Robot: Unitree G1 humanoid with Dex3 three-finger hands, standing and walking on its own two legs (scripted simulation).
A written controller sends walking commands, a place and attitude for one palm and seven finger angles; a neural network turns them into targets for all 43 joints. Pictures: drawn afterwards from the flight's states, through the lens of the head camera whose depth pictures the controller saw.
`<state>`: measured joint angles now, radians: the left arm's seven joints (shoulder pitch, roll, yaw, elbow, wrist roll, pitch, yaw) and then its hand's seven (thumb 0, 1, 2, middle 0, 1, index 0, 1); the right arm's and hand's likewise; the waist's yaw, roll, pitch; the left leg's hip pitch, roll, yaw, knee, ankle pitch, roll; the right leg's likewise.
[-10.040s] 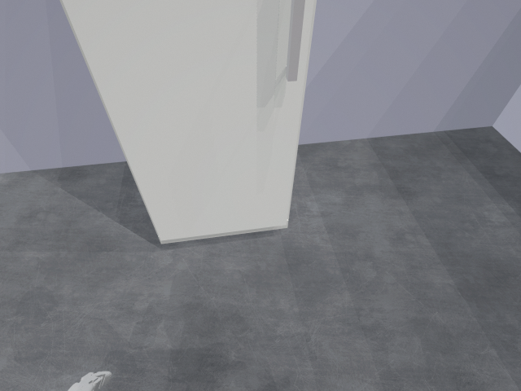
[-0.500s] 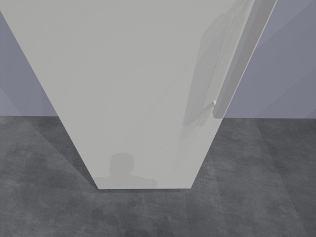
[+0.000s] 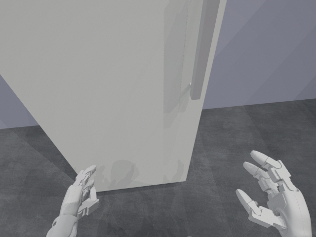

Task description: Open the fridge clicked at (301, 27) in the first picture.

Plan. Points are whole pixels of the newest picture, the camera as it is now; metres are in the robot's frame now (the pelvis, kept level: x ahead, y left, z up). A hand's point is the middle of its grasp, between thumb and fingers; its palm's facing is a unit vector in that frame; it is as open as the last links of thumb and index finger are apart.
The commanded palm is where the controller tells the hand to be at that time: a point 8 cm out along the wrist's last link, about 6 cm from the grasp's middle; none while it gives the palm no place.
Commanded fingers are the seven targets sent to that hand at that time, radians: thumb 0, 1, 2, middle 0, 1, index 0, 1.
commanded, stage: raise the hand to about handle height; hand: right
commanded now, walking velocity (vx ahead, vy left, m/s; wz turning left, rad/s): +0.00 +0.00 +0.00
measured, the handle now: (201, 37) +0.49 -0.10 +0.26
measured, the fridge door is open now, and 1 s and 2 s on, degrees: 0 0 0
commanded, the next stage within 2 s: move the hooked fingers beside the handle in 1.52 s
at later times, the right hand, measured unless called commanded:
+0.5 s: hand (284, 147) +0.26 -0.24 +0.16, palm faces -0.01 +0.99 -0.10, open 12.5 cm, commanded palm +0.22 -0.28 +0.18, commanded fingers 0.00 0.38 -0.35 0.29 1.12 0.29 1.12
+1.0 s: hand out of the picture +0.30 -0.27 +0.26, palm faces +0.04 +0.99 -0.13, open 14.0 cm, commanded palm +0.26 -0.31 +0.28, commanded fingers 0.00 0.50 -0.30 0.30 1.20 0.30 1.20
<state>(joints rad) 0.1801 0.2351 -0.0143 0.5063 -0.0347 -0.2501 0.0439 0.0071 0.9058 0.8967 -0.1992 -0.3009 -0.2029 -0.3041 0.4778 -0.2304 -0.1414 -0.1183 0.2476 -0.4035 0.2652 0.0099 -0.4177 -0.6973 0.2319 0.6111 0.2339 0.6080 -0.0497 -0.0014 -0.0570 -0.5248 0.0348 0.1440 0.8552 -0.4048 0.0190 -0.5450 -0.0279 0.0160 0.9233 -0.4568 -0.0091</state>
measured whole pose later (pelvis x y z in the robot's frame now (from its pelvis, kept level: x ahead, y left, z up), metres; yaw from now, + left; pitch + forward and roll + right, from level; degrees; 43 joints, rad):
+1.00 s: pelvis +0.02 +0.01 +0.04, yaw +0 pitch -3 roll +1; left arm 0.20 0.27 -0.10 0.62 -0.09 -0.23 0.10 0.01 0.90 0.90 -0.20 -0.30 -0.21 -0.30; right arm -0.18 -0.54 -0.50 0.08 0.34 0.25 0.49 -0.01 0.50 -0.30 0.30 1.20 0.30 1.20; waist -0.06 -0.07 -0.01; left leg -0.15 0.02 0.13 0.47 -0.26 0.02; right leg -0.15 -0.02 -0.01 0.49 -0.29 0.00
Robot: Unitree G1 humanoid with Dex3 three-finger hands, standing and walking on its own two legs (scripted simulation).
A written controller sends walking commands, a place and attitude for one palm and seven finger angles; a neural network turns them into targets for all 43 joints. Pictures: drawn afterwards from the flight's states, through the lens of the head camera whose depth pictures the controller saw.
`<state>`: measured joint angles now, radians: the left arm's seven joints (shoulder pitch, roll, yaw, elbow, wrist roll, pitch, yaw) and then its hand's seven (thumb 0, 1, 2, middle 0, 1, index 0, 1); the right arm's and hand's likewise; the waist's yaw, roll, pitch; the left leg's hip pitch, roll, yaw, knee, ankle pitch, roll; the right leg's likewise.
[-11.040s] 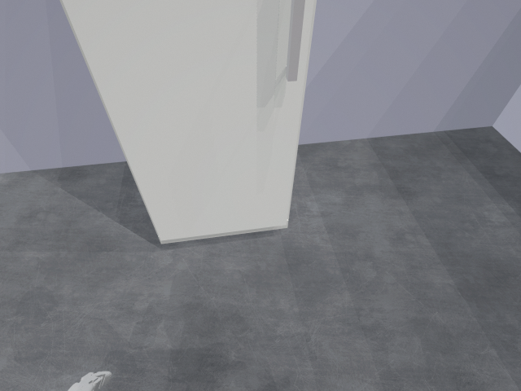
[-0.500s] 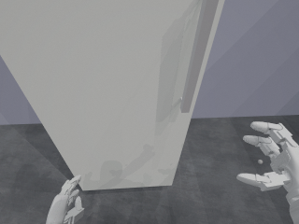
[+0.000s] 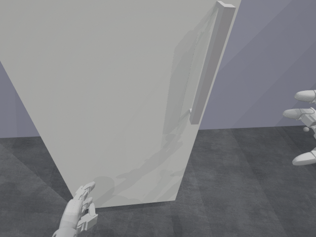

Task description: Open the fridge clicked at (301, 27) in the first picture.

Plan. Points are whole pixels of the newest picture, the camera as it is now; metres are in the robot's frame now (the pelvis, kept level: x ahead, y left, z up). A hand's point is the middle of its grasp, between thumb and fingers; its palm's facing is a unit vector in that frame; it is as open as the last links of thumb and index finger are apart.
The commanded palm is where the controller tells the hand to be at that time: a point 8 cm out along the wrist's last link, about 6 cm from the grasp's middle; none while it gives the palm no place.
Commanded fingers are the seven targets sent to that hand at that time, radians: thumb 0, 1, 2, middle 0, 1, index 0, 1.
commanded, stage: raise the hand to about handle height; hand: right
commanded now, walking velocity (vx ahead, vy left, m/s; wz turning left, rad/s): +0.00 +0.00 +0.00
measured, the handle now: (204, 72) +0.47 -0.11 +0.22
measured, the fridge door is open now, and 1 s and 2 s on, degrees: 0 0 0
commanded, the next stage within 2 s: move the hooked fingers beside the handle in 0.52 s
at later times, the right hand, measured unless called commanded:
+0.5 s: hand (306, 125) +0.29 -0.29 +0.22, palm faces +0.04 +0.99 -0.13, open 14.0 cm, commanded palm +0.24 -0.32 +0.24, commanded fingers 0.00 0.50 -0.30 0.30 1.20 0.30 1.20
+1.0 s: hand (284, 114) +0.32 -0.26 +0.22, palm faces +0.00 +1.00 -0.10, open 14.0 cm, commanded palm +0.29 -0.30 +0.23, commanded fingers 0.00 0.50 -0.30 0.30 1.20 0.30 1.20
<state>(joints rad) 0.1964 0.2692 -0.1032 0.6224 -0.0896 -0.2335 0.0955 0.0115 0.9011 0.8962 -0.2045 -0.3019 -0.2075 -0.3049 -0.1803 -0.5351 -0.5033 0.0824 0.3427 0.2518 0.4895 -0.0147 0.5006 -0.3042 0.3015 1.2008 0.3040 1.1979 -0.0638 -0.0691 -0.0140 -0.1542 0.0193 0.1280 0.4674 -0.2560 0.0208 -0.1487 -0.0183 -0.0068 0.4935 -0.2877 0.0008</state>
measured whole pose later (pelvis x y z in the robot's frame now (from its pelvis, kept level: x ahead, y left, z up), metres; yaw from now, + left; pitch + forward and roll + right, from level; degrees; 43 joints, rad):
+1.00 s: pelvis +0.01 -0.01 +0.00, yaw +1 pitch -2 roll +0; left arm 0.20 0.27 -0.09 0.61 -0.09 -0.20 0.09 0.01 0.90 0.90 -0.20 -0.30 -0.21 -0.30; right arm -0.29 -0.49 -0.43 0.12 0.30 0.30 0.42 -0.02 0.51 -0.30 0.30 1.20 0.30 1.20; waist -0.04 -0.06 -0.02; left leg -0.18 0.04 0.11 0.47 -0.26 0.00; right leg -0.16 0.00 -0.02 0.48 -0.29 -0.01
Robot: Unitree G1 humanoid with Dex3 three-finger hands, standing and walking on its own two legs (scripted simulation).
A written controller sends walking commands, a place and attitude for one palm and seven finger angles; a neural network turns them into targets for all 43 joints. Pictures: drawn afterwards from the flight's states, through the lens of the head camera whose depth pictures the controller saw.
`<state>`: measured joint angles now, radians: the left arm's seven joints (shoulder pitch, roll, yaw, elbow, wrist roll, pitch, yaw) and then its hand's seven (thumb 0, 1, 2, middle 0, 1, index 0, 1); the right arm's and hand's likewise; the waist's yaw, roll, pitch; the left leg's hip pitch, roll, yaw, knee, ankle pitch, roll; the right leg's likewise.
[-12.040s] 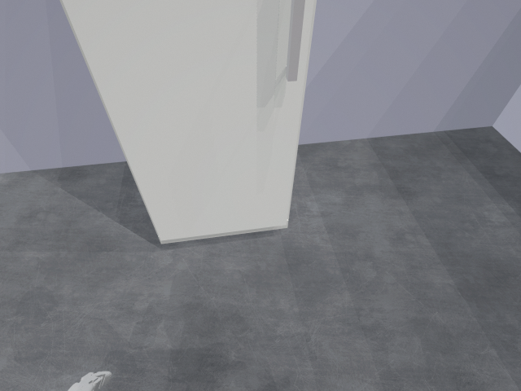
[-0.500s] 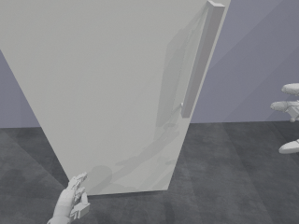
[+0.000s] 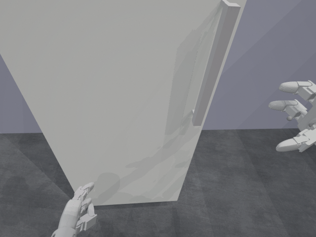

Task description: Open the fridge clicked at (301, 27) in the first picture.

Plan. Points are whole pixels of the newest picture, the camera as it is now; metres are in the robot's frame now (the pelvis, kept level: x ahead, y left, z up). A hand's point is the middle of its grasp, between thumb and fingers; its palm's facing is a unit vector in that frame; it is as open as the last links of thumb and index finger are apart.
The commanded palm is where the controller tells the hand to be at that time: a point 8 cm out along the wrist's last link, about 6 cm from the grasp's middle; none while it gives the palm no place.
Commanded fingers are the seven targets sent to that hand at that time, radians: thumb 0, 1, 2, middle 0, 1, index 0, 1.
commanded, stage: move the hooked fingers beside the handle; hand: right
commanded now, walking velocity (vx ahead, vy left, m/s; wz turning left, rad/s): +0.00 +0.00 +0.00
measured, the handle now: (207, 73) +0.47 -0.11 +0.22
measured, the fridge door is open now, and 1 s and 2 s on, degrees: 0 0 0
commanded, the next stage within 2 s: none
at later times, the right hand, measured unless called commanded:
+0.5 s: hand (267, 106) +0.35 -0.22 +0.21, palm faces -0.01 +1.00 -0.06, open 14.0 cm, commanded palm +0.32 -0.27 +0.22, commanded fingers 0.00 0.50 -0.30 0.30 1.20 0.30 1.20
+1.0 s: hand (249, 96) +0.39 -0.19 +0.21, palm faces -0.03 +1.00 -0.04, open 14.0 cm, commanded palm +0.36 -0.24 +0.22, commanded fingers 0.00 0.50 -0.30 0.30 1.20 0.30 1.20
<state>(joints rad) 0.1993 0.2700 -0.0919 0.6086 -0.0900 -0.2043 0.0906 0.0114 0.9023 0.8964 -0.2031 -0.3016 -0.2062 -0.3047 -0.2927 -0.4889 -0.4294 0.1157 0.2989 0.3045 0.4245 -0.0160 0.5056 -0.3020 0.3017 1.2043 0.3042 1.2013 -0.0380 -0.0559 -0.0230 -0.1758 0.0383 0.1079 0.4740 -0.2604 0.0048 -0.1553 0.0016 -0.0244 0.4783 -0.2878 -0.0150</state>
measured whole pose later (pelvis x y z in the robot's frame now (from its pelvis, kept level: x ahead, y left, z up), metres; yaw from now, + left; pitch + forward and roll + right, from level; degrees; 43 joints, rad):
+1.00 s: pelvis +0.00 +0.01 +0.00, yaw +1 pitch -1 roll +0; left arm 0.24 0.28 -0.07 0.63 -0.09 -0.13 0.10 0.01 0.90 0.90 -0.20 -0.30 -0.21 -0.30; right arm -0.56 -0.43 -0.32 0.43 0.24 0.24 0.31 -0.02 0.50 -0.30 0.30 1.20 0.30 1.20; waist 0.01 -0.05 -0.03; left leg -0.21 0.03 0.10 0.48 -0.26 0.02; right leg -0.18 -0.01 -0.03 0.47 -0.28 0.00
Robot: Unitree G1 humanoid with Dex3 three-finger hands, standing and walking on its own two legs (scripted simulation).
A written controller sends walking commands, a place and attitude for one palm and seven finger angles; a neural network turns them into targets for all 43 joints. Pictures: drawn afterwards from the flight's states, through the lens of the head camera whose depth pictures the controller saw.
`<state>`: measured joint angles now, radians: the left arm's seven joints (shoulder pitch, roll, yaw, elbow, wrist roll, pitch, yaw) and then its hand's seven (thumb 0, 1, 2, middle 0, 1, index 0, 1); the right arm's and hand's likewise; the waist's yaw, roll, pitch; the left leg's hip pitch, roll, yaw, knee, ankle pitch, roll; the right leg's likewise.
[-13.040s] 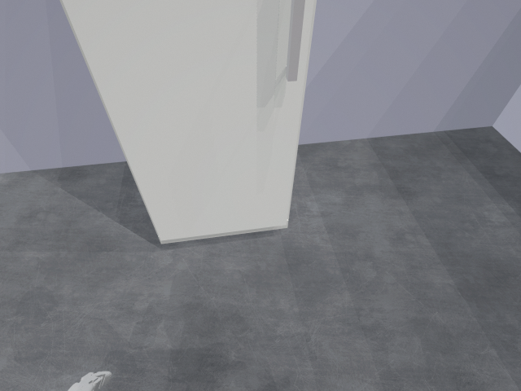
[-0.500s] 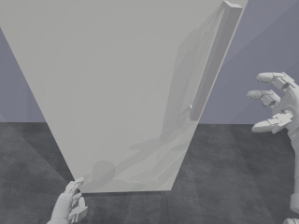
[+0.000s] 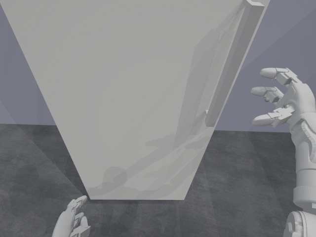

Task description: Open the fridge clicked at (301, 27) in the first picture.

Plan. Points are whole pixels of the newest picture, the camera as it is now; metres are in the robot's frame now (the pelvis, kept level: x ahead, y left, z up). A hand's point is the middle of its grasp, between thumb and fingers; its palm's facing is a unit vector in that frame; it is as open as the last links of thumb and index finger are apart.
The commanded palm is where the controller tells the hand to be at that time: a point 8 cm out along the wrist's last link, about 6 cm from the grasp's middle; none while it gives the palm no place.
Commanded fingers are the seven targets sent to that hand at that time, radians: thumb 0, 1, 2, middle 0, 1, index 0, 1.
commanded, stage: move the hooked fingers beside the handle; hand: right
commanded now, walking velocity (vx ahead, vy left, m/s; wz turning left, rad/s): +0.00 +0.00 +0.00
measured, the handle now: (224, 74) +0.47 -0.12 +0.22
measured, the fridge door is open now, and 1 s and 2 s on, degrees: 0 0 0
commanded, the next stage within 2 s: feel for the door with the fingertips in 1.02 s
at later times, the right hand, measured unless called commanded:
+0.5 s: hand (260, 94) +0.41 -0.20 +0.21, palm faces -0.02 +1.00 -0.01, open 14.0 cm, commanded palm +0.38 -0.25 +0.21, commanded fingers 0.00 0.50 -0.30 0.30 1.20 0.30 1.20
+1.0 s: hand (258, 95) +0.40 -0.20 +0.21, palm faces -0.03 +1.00 -0.02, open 14.0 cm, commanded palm +0.38 -0.25 +0.21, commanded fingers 0.00 0.50 -0.30 0.30 1.20 0.30 1.20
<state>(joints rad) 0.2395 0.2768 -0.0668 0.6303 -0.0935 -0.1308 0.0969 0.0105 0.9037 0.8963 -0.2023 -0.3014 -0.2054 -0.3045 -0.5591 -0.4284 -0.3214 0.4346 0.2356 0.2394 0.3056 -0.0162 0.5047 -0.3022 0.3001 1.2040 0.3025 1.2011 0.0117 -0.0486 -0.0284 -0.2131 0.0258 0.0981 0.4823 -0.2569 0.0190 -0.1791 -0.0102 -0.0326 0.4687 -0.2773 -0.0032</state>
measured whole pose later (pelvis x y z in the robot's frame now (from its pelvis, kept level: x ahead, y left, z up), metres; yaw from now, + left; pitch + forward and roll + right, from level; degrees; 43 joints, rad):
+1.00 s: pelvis +0.00 -0.01 +0.00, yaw +0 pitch +0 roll +0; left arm 0.24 0.27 -0.06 0.63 -0.09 -0.10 0.09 0.01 0.90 0.90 -0.20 -0.30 -0.21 -0.30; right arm -0.62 -0.39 -0.28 0.49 0.22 0.22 0.26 -0.02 0.51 -0.30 0.30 1.20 0.30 1.20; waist 0.01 -0.04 -0.03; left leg -0.22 0.03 0.09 0.46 -0.25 0.01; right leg -0.18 0.00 -0.04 0.46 -0.28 -0.01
